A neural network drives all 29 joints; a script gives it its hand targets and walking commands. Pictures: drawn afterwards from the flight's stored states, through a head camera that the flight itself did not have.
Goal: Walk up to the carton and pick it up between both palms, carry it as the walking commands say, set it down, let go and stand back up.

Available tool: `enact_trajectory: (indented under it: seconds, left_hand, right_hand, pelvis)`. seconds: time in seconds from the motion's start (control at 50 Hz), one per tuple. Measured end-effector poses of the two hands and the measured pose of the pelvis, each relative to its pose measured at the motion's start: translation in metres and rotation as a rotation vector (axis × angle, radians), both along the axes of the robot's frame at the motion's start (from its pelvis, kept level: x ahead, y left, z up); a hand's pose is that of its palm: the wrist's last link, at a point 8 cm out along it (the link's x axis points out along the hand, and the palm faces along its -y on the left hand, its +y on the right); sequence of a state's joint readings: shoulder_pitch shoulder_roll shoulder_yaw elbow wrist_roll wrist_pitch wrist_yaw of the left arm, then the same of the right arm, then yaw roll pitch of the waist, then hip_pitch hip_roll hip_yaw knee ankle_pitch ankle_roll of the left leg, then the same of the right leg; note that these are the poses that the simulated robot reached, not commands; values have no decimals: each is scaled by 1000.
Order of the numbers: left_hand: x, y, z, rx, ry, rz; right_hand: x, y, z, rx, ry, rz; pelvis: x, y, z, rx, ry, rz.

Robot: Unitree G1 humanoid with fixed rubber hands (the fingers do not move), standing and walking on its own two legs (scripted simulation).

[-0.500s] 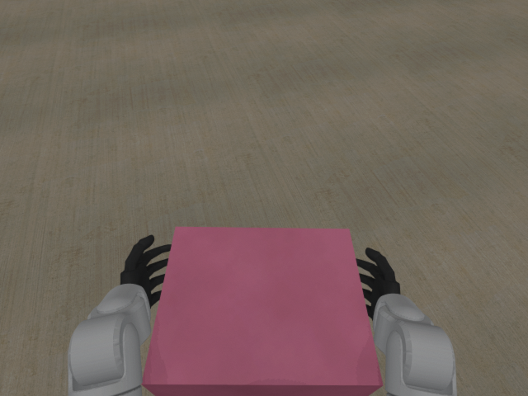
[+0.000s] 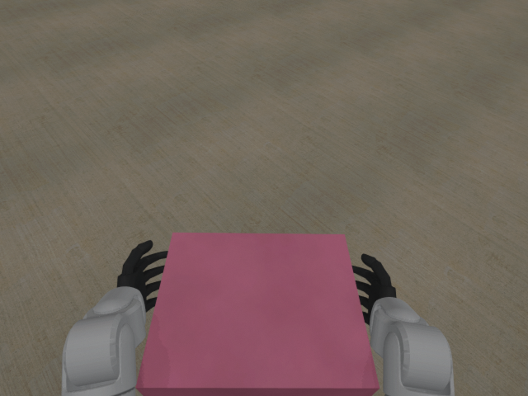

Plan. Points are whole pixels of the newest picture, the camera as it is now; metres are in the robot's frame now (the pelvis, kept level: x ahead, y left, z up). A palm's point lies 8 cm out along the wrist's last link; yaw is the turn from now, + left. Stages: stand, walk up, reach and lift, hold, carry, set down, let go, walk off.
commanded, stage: carry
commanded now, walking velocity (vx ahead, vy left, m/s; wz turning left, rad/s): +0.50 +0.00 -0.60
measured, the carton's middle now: (257, 337) +0.24 +0.00 -0.02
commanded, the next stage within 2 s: none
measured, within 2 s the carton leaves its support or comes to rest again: neither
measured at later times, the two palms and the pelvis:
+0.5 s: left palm (225, 135) +0.65 +0.06 +0.05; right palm (374, 167) +0.58 -0.26 +0.03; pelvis +0.35 -0.05 -0.02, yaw -14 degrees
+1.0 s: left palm (284, 57) +1.03 -0.10 +0.06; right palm (391, 95) +0.84 -0.37 +0.06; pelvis +0.71 -0.10 -0.01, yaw -31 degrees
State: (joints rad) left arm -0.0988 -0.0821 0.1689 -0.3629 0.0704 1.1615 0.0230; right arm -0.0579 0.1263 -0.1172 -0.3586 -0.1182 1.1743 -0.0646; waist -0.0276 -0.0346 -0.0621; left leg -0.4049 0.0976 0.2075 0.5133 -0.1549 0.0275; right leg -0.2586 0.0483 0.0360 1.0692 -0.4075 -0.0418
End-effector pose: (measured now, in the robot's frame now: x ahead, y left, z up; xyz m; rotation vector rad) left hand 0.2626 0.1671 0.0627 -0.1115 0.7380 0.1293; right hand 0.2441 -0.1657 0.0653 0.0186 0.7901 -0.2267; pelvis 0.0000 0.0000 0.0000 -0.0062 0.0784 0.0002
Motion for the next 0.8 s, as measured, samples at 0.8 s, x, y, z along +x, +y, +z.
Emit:
enact_trajectory:
  seconds: [0.8]
  left_hand:
    - [602, -230, 50, 0, -149, -449]
  right_hand:
    - [455, -184, 25, 55, -165, -474]
  pelvis:
    - [560, -86, 14, 32, 12, -443]
